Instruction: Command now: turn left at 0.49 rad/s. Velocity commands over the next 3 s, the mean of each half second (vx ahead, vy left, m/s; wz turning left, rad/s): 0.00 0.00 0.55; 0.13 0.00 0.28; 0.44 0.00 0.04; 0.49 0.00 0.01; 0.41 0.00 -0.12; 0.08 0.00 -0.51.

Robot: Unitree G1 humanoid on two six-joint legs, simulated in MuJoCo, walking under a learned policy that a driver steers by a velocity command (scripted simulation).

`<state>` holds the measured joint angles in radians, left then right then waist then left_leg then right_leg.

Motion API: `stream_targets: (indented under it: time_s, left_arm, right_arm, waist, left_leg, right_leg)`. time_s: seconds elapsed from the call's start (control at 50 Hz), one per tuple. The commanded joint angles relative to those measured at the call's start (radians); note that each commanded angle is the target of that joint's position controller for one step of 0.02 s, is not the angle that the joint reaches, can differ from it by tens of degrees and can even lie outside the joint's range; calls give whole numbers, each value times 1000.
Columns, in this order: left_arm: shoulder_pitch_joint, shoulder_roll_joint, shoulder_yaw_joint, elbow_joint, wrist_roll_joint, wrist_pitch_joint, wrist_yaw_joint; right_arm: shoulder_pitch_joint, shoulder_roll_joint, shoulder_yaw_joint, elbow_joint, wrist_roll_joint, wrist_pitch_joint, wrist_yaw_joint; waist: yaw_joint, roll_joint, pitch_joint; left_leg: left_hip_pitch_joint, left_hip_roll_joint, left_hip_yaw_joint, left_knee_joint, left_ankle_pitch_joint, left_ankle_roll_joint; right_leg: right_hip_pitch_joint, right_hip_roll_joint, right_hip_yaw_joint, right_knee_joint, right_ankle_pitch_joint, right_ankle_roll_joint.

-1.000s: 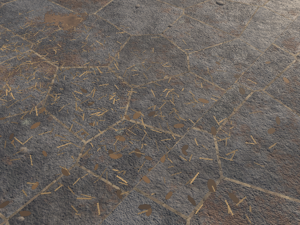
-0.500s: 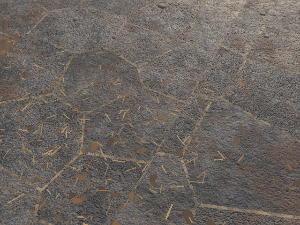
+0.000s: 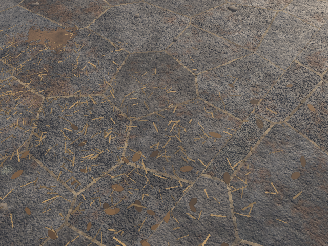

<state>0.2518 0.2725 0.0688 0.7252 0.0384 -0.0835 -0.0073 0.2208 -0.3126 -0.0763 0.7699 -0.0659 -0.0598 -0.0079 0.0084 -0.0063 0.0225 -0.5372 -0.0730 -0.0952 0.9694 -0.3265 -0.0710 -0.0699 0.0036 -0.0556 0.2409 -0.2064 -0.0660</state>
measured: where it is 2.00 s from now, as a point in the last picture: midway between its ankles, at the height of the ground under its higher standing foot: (101, 210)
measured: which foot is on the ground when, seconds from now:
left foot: up 0.00-0.40, down 0.42-0.92, up 0.94-1.00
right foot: down 0.00-0.44, up 0.46-0.88, down 0.90-1.00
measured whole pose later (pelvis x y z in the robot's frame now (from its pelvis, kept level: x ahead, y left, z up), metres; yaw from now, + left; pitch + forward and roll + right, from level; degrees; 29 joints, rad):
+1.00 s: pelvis +0.16 +0.06 -0.02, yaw +25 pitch +2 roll +0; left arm 0.32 0.28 0.00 0.72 0.06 -0.14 -0.02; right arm 0.27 -0.27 -0.04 0.73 -0.06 -0.08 0.04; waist 0.02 0.02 0.00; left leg -0.33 -0.06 -0.16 0.88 -0.45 0.05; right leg -0.22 0.02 -0.06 0.48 -0.30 -0.06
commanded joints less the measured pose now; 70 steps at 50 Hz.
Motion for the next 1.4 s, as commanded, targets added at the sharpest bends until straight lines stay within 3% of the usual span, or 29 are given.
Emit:
stream_targets:
  time_s: [0.02, 0.06, 0.12, 0.22, 0.38, 0.42, 0.44, 0.46, 0.48, 0.5, 0.52, 0.56, 0.62, 0.7, 0.76, 0.8, 0.9, 0.92, 0.94, 0.96, 0.98, 1.04, 1.12, 1.18, 1.26, 1.32, 1.34, 1.36, 1.4]
  left_arm:
    - [-104, 157, 41, -139, 7, -29, 10]
    - [-9, 169, 49, -122, 13, -22, 16]
    - [82, 190, 67, -106, 15, -7, 13]
    - [42, 208, 85, -127, 35, -6, 16]
    - [26, 251, 100, -141, 33, 14, 55]
    - [41, 221, 79, -134, 23, 26, 36]
    - [81, 147, 53, -180, 39, 29, 23]
    - [88, 83, 27, -201, 67, 22, 19]
    - [-53, 81, 16, -228, 38, 11, 10]
    - [-115, 122, 28, -228, 20, 1, 17]
    - [-51, 208, 57, -198, 22, -4, 31]
    - [2, 192, 47, -173, 30, 6, 45]
    - [91, 149, 23, -118, 15, 43, 15]
    - [58, 132, -7, -87, 8, 67, -7]
    - [-23, 122, -33, -86, 36, 51, 1]
    - [-62, 130, -38, -94, 32, 26, 3]
    - [-23, 122, -50, -92, -2, -56, -21]
    - [53, 162, -37, -83, 3, -70, -13]
    - [218, 245, -11, -42, 13, -76, -1]
    - [345, 210, -19, -2, 26, -73, -4]
    - [308, 171, -27, 10, 22, -68, -12]
    - [155, 37, -70, -12, 8, -49, -2]
    - [175, 86, -56, 2, 14, -42, -2]
    - [248, 106, -48, 36, 50, -41, -31]
    - [358, 56, -55, 129, 43, -50, -25]
    - [415, 44, -53, 183, 23, -27, -20]
    - [305, 54, -31, 168, -69, -18, 16]
    - [397, 65, -67, 208, 62, -11, -33]
    - [366, 61, -55, 218, 34, -28, -43]
  right_arm:
    - [25, -48, -6, -47, 27, -3, 32]
    - [-18, -35, 6, -60, 44, 9, 47]
    - [-49, -42, 15, -73, 38, 27, 65]
    - [-50, -56, 18, -74, 24, 40, 85]
    - [-86, -86, -4, -72, 63, 41, 117]
    - [-44, -127, -25, -63, 72, 19, 94]
    - [82, -219, -51, -59, 68, 14, 59]
    - [233, -263, -58, -29, 35, 15, 38]
    - [287, -231, -63, 11, -4, -27, 31]
    - [234, -209, -71, 11, 6, -62, 33]
    - [127, -168, -61, -25, 35, -71, 36]
    - [-29, -141, -40, -87, 68, -64, 43]
    - [-108, -178, -46, -145, 43, -59, 51]
    - [-50, -173, -47, -170, 43, -73, 61]
    - [70, -155, -45, -150, 50, -57, 65]
    - [88, -149, -37, -148, 50, -47, 54]
    - [5, -117, -4, -124, 15, -28, 56]
    - [-2, -86, 6, -133, 10, -29, 53]
    - [-73, -33, 19, -188, -4, -39, 56]
    - [-124, -39, 17, -183, -13, -49, 53]
    - [-107, -29, 18, -166, 2, -55, 34]
    - [-45, -35, 17, -114, -24, -56, 22]
    - [-112, 19, 27, -104, 1, -31, 66]
    - [-122, 48, 41, -108, -14, -24, 86]
    - [-216, 34, 39, -127, 6, -35, 65]
    - [-326, 82, 65, -120, 8, -22, 65]
    - [-386, 17, 36, -172, 59, -18, 85]
    - [-319, 123, 87, -125, 9, 3, 82]
    - [-330, 28, 61, -123, -15, 16, 70]
  waist:
    - [-28, -68, -26]
    - [14, -69, -18]
    - [47, -90, -15]
    - [20, -110, -16]
    - [-6, -115, -26]
    - [-43, -71, -94]
    - [-52, 93, -273]
    - [-96, 105, -442]
    - [-153, 37, -213]
    - [-138, 97, -94]
    - [-76, 118, -89]
    - [31, 115, -35]
    - [74, 91, -58]
    - [3, 88, -56]
    - [-99, 105, -3]
    - [-122, 117, 7]
    - [-25, 87, -24]
    - [23, 19, -44]
    - [99, -181, -80]
    - [161, -137, -40]
    - [113, -86, 25]
    - [29, -66, 27]
    - [39, -36, 5]
    - [39, -80, 0]
    - [82, -53, 55]
    - [139, -3, 114]
    - [111, -46, 195]
    - [113, -53, 82]
    - [96, 11, 154]
  left_leg:
    - [-46, 48, 75, 112, 62, -32]
    - [-106, 87, 82, -11, 96, -49]
    - [-133, 119, 103, -152, 65, -29]
    - [-9, 121, 147, -248, 46, 30]
    - [194, 49, 182, -504, 172, 97]
    - [423, 5, 179, -648, 486, 188]
    - [768, 206, -57, -548, 974, 397]
    - [1068, 408, -355, -549, 1093, 569]
    - [936, 425, -356, -584, 969, 503]
    - [779, 383, -266, -620, 904, 457]
    - [675, 363, -232, -648, 861, 443]
    - [393, 312, -163, -728, 756, 389]
    - [229, 255, -70, -753, 730, 351]
    - [289, 268, -106, -712, 565, 340]
    - [407, 306, -234, -736, -44, 342]
    - [453, 321, -309, -728, -206, 334]
    - [255, 231, -259, -605, -213, 296]
    - [145, 160, -195, -495, -197, 248]
    - [-105, -19, -39, -206, -209, 121]
    - [-272, -11, -110, -14, -240, 104]
    - [-347, 17, -121, 92, -171, 115]
    - [-278, 99, -41, 144, 18, 131]
    - [-173, 119, 83, -94, 172, 58]
    - [-76, 113, 122, -82, 289, 63]
    - [-368, 175, -8, -296, 490, 88]
    - [-335, 171, 63, -570, 664, 92]
    - [-76, 138, 124, -603, 731, 97]
    - [4, 162, 66, -485, 757, 105]
    - [-82, 170, 68, -544, 596, 125]
  right_leg:
    - [54, -243, 66, -33, 527, -217]
    - [178, -270, 50, -12, 617, -230]
    - [289, -327, 45, 10, 737, -247]
    - [246, -352, -18, -4, 806, -241]
    - [235, -331, -148, 89, 763, -117]
    - [115, -257, -184, 228, 684, -25]
    - [-122, -150, -248, 471, 337, 107]
    - [-386, -31, -119, 650, -501, 176]
    - [-545, -30, 65, 804, -572, 162]
    - [-602, -60, 109, 911, -560, 149]
    - [-567, -76, 126, 935, -520, 138]
    - [-416, -89, 129, 875, -377, 123]
    - [-271, -50, 67, 794, -179, 147]
    - [-292, -83, 79, 619, -122, 173]
    - [-422, -95, 65, 475, -159, 143]
    - [-453, -73, 44, 395, -182, 115]
    - [-90, -24, 16, 204, -36, -6]
    - [24, -96, 120, 179, -103, -80]
    - [227, -301, 522, 55, -146, -283]
    - [289, -391, 700, -38, -186, -336]
    - [278, -381, 619, -51, -250, -284]
    - [144, -285, 381, -92, -35, -202]
    - [91, -199, 173, -119, 242, -178]
    - [9, -205, 125, -56, 455, -203]
    - [312, -249, 186, 42, 348, -177]
    - [273, -180, 130, 55, 179, -132]
    - [-7, -147, 124, 48, 147, -78]
    - [-10, -191, 135, 17, 115, -140]
    - [105, -186, 136, 47, 194, -115]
